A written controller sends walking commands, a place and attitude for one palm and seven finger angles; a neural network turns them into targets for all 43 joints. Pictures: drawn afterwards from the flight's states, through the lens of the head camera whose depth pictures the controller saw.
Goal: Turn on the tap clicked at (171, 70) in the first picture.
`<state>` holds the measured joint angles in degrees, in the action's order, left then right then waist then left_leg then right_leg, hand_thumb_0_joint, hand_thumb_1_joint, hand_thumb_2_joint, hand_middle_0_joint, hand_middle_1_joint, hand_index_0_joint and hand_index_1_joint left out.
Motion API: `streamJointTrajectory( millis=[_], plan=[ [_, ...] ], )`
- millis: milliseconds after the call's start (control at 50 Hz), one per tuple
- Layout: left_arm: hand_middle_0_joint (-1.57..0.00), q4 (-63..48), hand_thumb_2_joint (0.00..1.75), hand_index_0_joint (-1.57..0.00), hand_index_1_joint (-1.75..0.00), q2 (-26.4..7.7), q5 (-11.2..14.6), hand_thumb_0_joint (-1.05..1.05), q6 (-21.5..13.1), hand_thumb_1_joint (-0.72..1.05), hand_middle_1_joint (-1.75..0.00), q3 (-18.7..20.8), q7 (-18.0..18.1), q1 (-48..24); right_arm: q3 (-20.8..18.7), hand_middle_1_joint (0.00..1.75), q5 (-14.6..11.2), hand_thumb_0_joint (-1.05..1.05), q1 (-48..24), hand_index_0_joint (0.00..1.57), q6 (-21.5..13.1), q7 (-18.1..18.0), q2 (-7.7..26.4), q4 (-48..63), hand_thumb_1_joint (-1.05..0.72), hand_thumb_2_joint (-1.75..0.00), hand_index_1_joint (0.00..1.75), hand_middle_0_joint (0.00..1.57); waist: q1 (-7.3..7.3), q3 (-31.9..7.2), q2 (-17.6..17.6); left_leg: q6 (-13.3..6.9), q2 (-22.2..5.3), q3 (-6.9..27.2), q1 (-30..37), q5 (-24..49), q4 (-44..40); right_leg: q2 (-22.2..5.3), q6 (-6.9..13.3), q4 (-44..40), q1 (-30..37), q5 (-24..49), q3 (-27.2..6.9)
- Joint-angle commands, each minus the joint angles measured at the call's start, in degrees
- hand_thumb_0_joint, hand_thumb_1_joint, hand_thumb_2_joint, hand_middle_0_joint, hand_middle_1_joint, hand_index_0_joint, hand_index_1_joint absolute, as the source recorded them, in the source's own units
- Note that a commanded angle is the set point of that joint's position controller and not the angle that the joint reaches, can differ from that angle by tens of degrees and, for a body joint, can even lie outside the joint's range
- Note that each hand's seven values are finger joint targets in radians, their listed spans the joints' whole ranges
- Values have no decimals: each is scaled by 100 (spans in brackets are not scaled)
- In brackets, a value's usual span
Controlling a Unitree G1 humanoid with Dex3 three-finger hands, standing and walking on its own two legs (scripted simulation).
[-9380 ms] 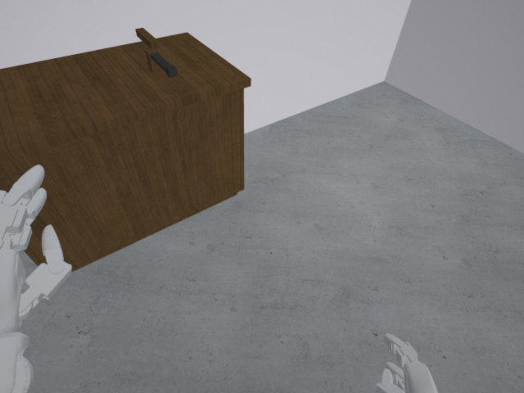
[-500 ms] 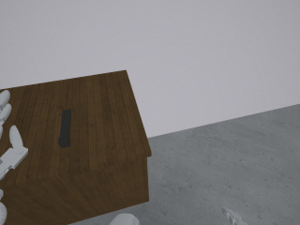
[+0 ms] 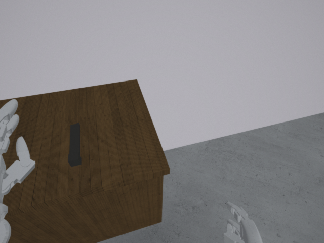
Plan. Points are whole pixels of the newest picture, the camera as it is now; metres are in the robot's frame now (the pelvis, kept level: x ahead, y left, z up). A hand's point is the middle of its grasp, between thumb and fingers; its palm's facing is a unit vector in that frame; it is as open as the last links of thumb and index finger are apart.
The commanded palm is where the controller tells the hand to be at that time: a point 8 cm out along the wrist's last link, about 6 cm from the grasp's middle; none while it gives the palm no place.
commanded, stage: come to a stop and stand still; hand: left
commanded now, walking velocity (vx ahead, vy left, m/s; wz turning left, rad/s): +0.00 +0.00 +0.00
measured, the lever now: (74, 159) +0.33 +0.29 -0.01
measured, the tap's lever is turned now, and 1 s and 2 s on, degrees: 0 0 0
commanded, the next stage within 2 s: look again from close up in 1.06 s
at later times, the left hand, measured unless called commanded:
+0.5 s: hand (38, 148) +0.25 +0.28 +0.16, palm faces +0.34 -0.82 -0.46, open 7.4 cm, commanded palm +0.19 +0.30 +0.18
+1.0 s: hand (31, 133) +0.29 +0.32 +0.15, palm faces +0.35 -0.81 -0.47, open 7.4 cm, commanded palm +0.22 +0.34 +0.18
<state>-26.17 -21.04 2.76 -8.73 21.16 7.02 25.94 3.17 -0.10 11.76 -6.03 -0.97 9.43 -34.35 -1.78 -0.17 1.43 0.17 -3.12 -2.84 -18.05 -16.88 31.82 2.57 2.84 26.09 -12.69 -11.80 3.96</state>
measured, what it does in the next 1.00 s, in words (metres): shifts its weight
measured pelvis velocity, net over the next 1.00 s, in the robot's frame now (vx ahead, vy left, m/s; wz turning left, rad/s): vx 0.06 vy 0.06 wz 0.01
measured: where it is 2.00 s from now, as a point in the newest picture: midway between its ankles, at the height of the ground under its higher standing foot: outside the picture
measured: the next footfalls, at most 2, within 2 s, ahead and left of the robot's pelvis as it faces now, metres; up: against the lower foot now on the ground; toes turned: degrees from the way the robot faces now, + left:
none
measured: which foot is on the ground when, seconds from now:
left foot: down 0.00-1.00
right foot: down 0.00-1.00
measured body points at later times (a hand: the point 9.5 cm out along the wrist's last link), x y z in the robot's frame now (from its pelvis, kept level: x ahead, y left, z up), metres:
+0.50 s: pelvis +0.03 +0.02 +0.00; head +0.06 +0.01 +0.45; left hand +0.22 +0.32 +0.18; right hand +0.18 -0.22 -0.10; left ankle +0.04 +0.12 -0.74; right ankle +0.03 -0.09 -0.74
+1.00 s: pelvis +0.06 +0.06 +0.00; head +0.12 +0.07 +0.45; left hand +0.26 +0.36 +0.18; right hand +0.27 -0.15 -0.08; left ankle +0.04 +0.12 -0.74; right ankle +0.03 -0.08 -0.74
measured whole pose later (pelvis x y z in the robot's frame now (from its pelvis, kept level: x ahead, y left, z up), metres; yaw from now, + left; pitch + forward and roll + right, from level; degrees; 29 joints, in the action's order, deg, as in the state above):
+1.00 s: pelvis +0.06 +0.06 +0.00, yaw +0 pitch +3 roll -1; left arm -26.7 -23.8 3.0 -9.9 24.0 3.9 25.2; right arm 1.9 -0.7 7.2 -3.8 0.3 10.8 -31.4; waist -1.3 3.5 -0.5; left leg -4.4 2.7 -3.1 -14.6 -16.5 28.2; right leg -0.8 -1.4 25.7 -12.0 -16.2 1.1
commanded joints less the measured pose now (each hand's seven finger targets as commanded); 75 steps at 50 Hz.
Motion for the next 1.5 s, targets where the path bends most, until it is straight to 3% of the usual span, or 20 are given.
streamJointTrajectory(
  millis=[0,80,180,200,220,260,300,360,480,500,620,720,780,880,1040,1100,1120,1200,1320,1480],
  plan=[
    [-20,-1107,90,-20,-30,-771,-43,0,-50,90,-30,116,145,-1401,-326,30,25,0,-670,20,-254,-191,788,752,-90,-90,30,20,229,-41,-781,-50,207,217,620,-234,425,-1256,275,-1836,-1278,-2252,-1739],
    [-20,-1599,90,-20,-30,-881,-74,0,-174,90,-30,108,305,-1745,-377,30,-19,0,-653,20,-364,-286,914,710,-90,-90,30,20,117,-368,114,-183,-99,673,677,162,-970,-666,-107,-900,-168,-1011,-944],
    [-20,-1610,90,-20,-30,-941,-139,0,-307,90,-30,403,323,-934,-369,30,-9,0,-633,20,-330,-264,835,814,-90,-90,30,20,54,-121,1050,-313,-403,1239,-640,-1362,-1956,-321,-222,-376,901,-570,-575],
    [-20,-3292,90,-20,-30,-5678,-471,0,-1478,90,-30,2082,159,-6643,504,30,-470,0,90,20,-252,-661,1326,1542,-90,-90,30,20,440,457,2483,-605,-192,1070,-2508,-2523,-1547,151,-717,602,1730,-607,-562],
    [-20,-702,90,-20,-30,-2375,-383,0,-1145,90,-30,1747,85,-4078,-247,30,-290,0,-71,20,-595,-498,414,1056,-90,-90,30,20,139,-267,1233,-547,-590,1064,-1670,-1743,-1250,-379,-389,451,734,-1288,-468],
    [-20,262,90,-20,-30,-2065,-90,0,-948,90,-30,1346,73,-2135,-379,30,-104,0,-463,20,-573,-186,1072,833,-90,-90,30,20,-20,49,369,-163,52,704,-385,-616,-852,-469,-80,-646,42,-809,-819],
    [-20,903,90,-20,-30,-1493,217,0,-938,90,-30,1014,-152,-502,-448,30,-158,0,-257,20,-542,-30,1073,886,-90,-90,30,20,-29,-423,-27,-130,36,546,225,-203,-422,-848,3,-895,-283,-783,-1066],
    [-20,213,90,-20,-30,-911,426,0,-880,90,-30,528,-242,180,-581,30,-284,0,-192,20,-483,144,1062,815,-90,-90,30,20,-54,-375,-804,-170,65,481,406,-8,-403,-982,-59,-1124,-349,-913,-1195],
    [-20,-896,90,-20,-30,-1398,121,0,-869,90,-30,767,-91,-653,-533,30,-146,0,-568,20,-573,42,1124,739,-90,-90,30,20,3,-394,-943,-199,-49,562,780,768,-788,-694,-208,-854,-158,217,-947],
    [-20,-1455,90,-20,-30,-1952,49,0,-911,90,-30,1083,-26,-1289,-507,30,-101,0,-706,20,-546,1,1179,691,-90,-90,30,20,26,-510,-511,-212,-33,587,838,800,-788,-691,-189,-730,-85,377,-985],
    [-20,-2365,90,-20,-30,-1618,-85,0,-686,90,-30,835,93,-1146,-499,30,-57,0,-597,20,-584,23,1042,761,-90,-90,30,20,-7,-1309,1215,-244,-123,606,1252,3055,-380,-656,-133,-14,737,2141,-641],
    [-20,-2110,90,-20,-30,-1205,-21,0,-701,90,-30,916,54,36,-582,30,-5,0,-388,20,-441,184,1054,803,-90,-90,30,20,79,-1471,730,-220,-253,703,1992,4488,-169,-495,-155,468,113,2016,-338],
    [-20,-1393,90,-20,-30,-1086,31,0,-602,90,-30,1001,-91,337,-632,30,-34,0,-434,20,-191,186,1028,845,-90,-90,30,20,124,-1007,242,-208,-462,801,1680,4004,-412,-429,-219,332,-256,1074,-262],
    [-20,-822,90,-20,-30,-1065,55,0,-454,90,-30,894,-225,-91,-583,30,-107,0,-448,20,29,59,1017,988,-90,-90,30,20,183,-641,-321,-17,-373,707,981,3354,-615,-552,-207,-74,258,1811,-325],
    [-20,-2526,90,-20,-30,-1319,-42,0,-534,90,-30,697,-127,-378,-479,30,-8,0,-564,20,-155,19,968,1182,-90,-90,30,20,113,-1423,798,-35,-383,734,1618,4230,-506,-586,-139,68,490,1469,-308],
    [-20,-2365,90,-20,-30,-1691,-29,0,-510,90,-30,1164,-37,122,-469,30,-22,0,-520,20,-183,6,983,1134,-90,-90,30,20,56,-1385,797,12,-317,751,1144,3613,-469,-641,-108,-34,819,1709,-383],
    [-20,-2269,90,-20,-30,-1277,42,0,-551,90,-30,886,-73,131,-432,30,-7,0,-475,20,-153,6,906,1150,-90,-90,30,20,106,-1241,618,5,-259,697,938,3288,-479,-677,-98,-129,878,1832,-336],
    [-20,-1381,90,-20,-30,-1407,87,0,-525,90,-30,1183,-77,396,-522,30,-87,0,-379,20,-72,-70,1010,1036,-90,-90,30,20,133,-916,412,26,-263,768,743,2568,-693,-690,-113,-239,701,1531,-444],
    [-20,-858,90,-20,-30,-807,91,0,-568,90,-30,527,-206,47,-519,30,-109,0,-397,20,-88,-130,1030,1042,-90,-90,30,20,173,-325,-1,-139,-310,836,416,382,-1265,-665,-201,-610,244,339,-494],
    [-20,-1420,90,-20,-30,-1011,-105,0,-624,90,-30,454,-101,-795,-494,30,-102,0,-469,20,-316,-180,972,1129,-90,-90,30,20,107,-195,267,-303,-317,958,28,-984,-1599,-612,-213,-644,402,-298,-628]
  ],
)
